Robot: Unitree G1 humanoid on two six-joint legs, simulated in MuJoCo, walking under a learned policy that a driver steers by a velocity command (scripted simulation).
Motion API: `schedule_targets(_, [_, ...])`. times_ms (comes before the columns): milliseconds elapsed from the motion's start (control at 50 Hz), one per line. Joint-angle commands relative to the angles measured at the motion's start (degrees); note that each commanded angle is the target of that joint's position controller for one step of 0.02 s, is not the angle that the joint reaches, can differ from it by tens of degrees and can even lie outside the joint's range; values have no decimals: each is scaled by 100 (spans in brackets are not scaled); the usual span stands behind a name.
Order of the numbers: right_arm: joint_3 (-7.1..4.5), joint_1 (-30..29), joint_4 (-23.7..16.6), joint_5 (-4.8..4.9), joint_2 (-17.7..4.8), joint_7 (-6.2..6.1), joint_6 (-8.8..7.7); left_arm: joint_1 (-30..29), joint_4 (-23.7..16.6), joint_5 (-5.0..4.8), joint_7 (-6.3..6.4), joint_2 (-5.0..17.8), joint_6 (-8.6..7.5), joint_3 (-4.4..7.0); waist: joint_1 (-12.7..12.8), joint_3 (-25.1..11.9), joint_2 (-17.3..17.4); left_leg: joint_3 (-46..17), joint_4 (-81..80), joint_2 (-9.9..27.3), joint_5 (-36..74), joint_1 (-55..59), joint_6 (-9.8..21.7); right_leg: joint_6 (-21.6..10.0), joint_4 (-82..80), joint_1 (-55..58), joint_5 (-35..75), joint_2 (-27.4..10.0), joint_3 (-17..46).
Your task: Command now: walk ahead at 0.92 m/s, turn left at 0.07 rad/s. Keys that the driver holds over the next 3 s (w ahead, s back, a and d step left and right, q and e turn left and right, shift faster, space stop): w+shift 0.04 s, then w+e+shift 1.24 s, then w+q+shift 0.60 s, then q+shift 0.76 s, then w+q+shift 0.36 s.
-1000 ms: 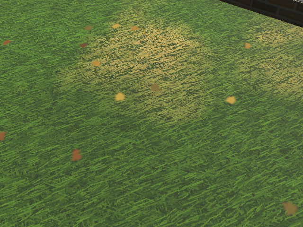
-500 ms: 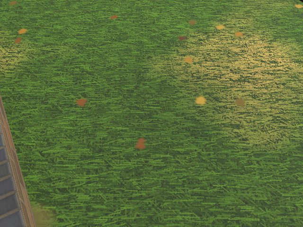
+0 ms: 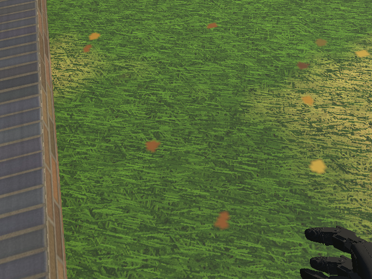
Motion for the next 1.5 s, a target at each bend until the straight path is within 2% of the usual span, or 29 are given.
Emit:
schedule_targets(20, [-220, 1525, 91, -9, -634, -213, -173, -135, -48, -1, 110, 1295, 12, 246, -1422, -643, -1030, 245, -237, -626, -430, 3028, 439, -587, 3007, -1217, 7982, -1240, -101])
schedule_targets(40, [-388, 2779, 434, -115, -1119, -319, -216, -443, -231, -15, 98, 1158, -7, 209, -2004, -1323, -634, -854, -385, 302, -1356, 4898, 638, -526, 4882, -2720, 6139, -970, -257])
schedule_targets(60, [-518, 2994, 503, -262, -1635, -350, -268, -122, -579, -184, -42, 170, -62, -9, -1478, -2179, 1105, -4278, -1081, 2244, -4076, 6571, 1122, -382, 7139, -5091, 491, 92, -16])
schedule_targets(80, [-463, 2903, 517, -108, -1314, -321, -261, -756, -604, -175, -1, 846, -108, 168, -1655, -1998, 565, -5344, -1996, 2343, -4326, 6005, 883, -623, 7694, -5592, 145, 165, 616])
schedule_targets(100, [-405, 2432, 660, -104, -1075, -338, -271, -1292, -763, -195, 3, 915, -113, 217, -1378, -803, 342, -4087, -1999, 2092, -3361, 5072, 670, -643, 7572, -5910, 804, -144, 530])
schedule_targets(140, [-317, 2013, 746, -64, -696, -349, -373, -1351, -677, -108, -91, 618, -40, 139, -941, 3, 18, -2707, -2369, 1699, -1768, 3611, 443, -579, 6983, -5466, 1144, -486, 457])
schedule_targets(280, [-166, 2185, 1169, 121, -278, -306, -648, -2386, -992, -27, -330, 235, 326, 43, -536, 974, 333, 187, -3127, 836, 1260, 2504, -213, -383, 5698, -5677, 2284, -587, -117])
schedule_targets(400, [-174, 2652, 1341, 178, -778, -547, -654, -2993, -1250, -45, -453, 457, 245, -38, -467, 549, 318, 1070, -2375, 919, 6383, 3624, -656, -817, 3633, -4268, 3308, 315, -1410])
schedule_targets(480, [-404, 1606, 974, 32, -1508, -683, -296, 392, -320, -76, -240, 1431, 367, 408, 1402, -957, 428, 776, 2885, 1077, 6691, 2836, -619, -1476, 3058, -665, 1944, 568, -576])
schedule_targets(500, [-320, 1176, 909, 23, -971, -511, -317, 31, -298, -288, -119, 1533, 432, 548, 1152, -461, -899, 618, 5368, -248, 121, 1299, -559, -1613, 2590, -212, 1705, 274, 139])
schedule_targets(520, [-70, 1956, 283, 49, -253, -488, -474, -671, -489, -8, -146, 2102, 435, 568, -184, -829, -1599, -297, 6824, -389, -1984, -740, -809, -2481, 2952, 729, 3175, -710, 2426])
schedule_targets(540, [0, 1813, -6, 109, -419, -460, -596, -727, -657, 20, -68, 2094, 447, 622, 42, -1745, -969, -1268, 6820, -285, -1832, -1560, -780, -3138, 1461, 1328, 421, -1424, 4385])
schedule_targets(560, [4, 1487, 24, 40, -682, -416, -694, -874, -652, 50, 18, 1503, 424, 511, -126, -704, 184, -1326, 5830, 81, -1337, -1621, -618, -2646, 586, 168, -556, -1380, 4556])
schedule_targets(640, [89, 1340, 16, -250, -557, -352, -260, -1455, -662, -29, 45, 1198, 100, 341, -1013, 519, 662, -1199, 3823, 685, -1214, -168, -887, -2037, 364, -3138, 447, -479, 2902])
schedule_targets(820, [134, -39, -541, 116, -668, -256, -275, -1225, -867, -108, -96, 1605, -8, 598, -304, 221, -412, -773, -497, 258, 1298, 1710, -906, -1115, 904, -2738, 2529, 30, 2213])
schedule_targets(880, [-198, 2242, 24, 73, -1349, -447, -370, -1647, -980, -27, -102, 1861, -32, 638, -1612, -1061, -130, -716, -368, 133, -182, 4117, -739, -711, 3842, -2798, 3956, 335, 1913])
schedule_targets(900, [-354, 3590, 221, -97, -1805, -565, -401, -1874, -1220, -18, -76, 1124, -110, 426, -2077, -1872, 731, -2090, -492, 1403, -2429, 5453, -649, -686, 5984, -3811, 1980, 669, 1504])
schedule_targets(920, [-442, 3020, 136, -246, -2299, -528, -360, -1178, -1671, -339, -97, 375, -117, 189, -1118, -2435, 2941, -5772, -2247, 2900, -4003, 6093, -124, -507, 7448, -5415, -650, 1086, 883])
schedule_targets(940, [-440, 2202, -18, -200, -1771, -490, -300, -1414, -1484, -177, -17, 835, 22, 157, -1026, -1645, 1855, -5918, -2460, 2757, -4968, 5315, 116, -590, 7922, -6115, 21, 487, 637])
schedule_targets(980, [-248, 1875, 80, -129, -943, -447, -253, -2154, -1484, 25, -148, 1118, 137, 234, -1079, -527, 344, -3508, -2112, 2089, -2787, 4021, -45, -529, 7302, -5970, 753, -51, 410])
schedule_targets(1040, [-123, 2489, 710, -10, -494, -407, -357, -2623, -1777, 122, -390, 718, 346, 120, -926, -8, 540, -1795, -2218, 1565, -840, 3463, -355, -471, 7055, -5961, 946, -375, 427])
schedule_targets(1240, [-203, 2947, 1171, 2, -960, -426, -549, -4224, -2472, 51, -603, 618, 432, -159, -788, 818, 170, 1019, -2647, 1167, 4411, 3498, -730, -838, 4069, -5039, 2277, 81, -1156])
schedule_targets(1300, [-302, 3063, 1178, 13, -1429, -588, -359, -3136, -2079, 112, -482, 896, 400, -58, -99, 14, 602, 971, -825, 1506, 7315, 3878, -730, -1118, 3676, -3392, 1640, 680, -1163])
schedule_targets(1340, [-285, 2585, 1033, 10, -1492, -543, -259, -855, -1244, 153, -253, 1314, 346, 216, 911, -745, 565, 821, 2018, 1451, 6114, 2582, -379, -1458, 2702, -576, 1540, 625, -287])
schedule_targets(1360, [-218, 2580, 892, 1, -945, -448, -268, -1096, -1172, 39, -103, 1767, 392, 411, 377, -963, -905, 768, 4456, 328, -743, 914, -431, -1359, 2700, 644, 1166, -374, 1008])
schedule_targets(1380, [-92, 3299, 391, 306, -728, -429, -309, -1446, -1524, 164, -60, 2215, 395, 448, -233, -2266, -1356, -374, 6167, 90, -1937, -682, -451, -2437, 2023, 1920, 1236, -2130, 4027])
schedule_targets(1400, [-152, 2343, 355, 275, -1079, -452, -385, -1188, -1521, 146, 35, 1828, 411, 442, 214, -1907, -60, -846, 6072, 201, -1182, -1064, -379, -2169, 1276, 1272, 599, -1881, 3836])
schedule_targets(1440, [-83, 2228, 464, 234, -786, -384, -347, -1561, -1160, 156, 83, 1282, 178, 300, -428, -158, 546, -990, 4919, 651, -854, -737, -324, -1734, 754, -1021, 744, -1611, 2609])
schedule_targets(1500, [-71, 2696, 879, 94, -498, -191, 34, -1865, -998, 72, 75, 824, -146, 123, -1017, 381, 360, -1217, 4091, 880, -620, 181, -388, -1194, 164, -2630, 930, -1125, 1221])
Next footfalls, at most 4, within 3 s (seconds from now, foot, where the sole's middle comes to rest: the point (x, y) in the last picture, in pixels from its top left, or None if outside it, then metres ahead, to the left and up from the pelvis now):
0.02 left None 0.20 0.10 -0.75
0.48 right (242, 229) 0.63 -0.06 -0.75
0.90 left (238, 133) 1.09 -0.03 -0.75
1.36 right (337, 121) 1.20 -0.47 -0.76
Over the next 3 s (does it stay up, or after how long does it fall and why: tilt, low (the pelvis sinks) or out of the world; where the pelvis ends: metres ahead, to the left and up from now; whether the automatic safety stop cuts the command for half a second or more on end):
stays up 1.73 -0.94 0.01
